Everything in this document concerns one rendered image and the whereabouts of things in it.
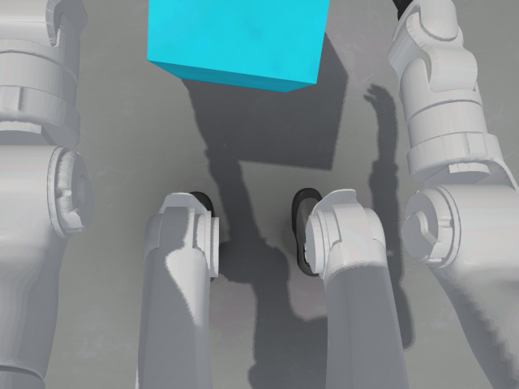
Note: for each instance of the right robot upper arm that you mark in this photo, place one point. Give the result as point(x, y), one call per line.
point(468, 235)

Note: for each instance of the robot right forearm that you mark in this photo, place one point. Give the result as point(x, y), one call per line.
point(449, 142)

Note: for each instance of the robot left forearm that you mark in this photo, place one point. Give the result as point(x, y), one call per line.
point(39, 71)

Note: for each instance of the robot left shin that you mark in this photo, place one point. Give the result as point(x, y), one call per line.
point(153, 228)

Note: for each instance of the carton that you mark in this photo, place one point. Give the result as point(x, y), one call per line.
point(272, 45)

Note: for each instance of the robot left foot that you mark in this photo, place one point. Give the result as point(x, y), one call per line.
point(204, 199)

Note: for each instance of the robot right hand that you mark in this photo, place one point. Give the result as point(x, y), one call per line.
point(401, 5)

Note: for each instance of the left robot upper arm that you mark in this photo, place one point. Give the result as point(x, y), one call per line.
point(45, 197)

